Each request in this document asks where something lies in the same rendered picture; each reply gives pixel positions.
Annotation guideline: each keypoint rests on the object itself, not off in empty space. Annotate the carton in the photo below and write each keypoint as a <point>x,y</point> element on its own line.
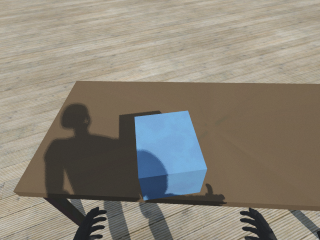
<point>169,158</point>

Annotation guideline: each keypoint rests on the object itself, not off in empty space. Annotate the left robot hand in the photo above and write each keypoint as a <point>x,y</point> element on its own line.
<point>86,228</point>

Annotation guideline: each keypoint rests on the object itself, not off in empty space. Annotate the right robot hand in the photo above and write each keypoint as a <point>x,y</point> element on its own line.
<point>262,230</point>

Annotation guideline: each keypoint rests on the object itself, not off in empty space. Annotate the table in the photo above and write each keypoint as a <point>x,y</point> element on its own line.
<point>260,143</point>

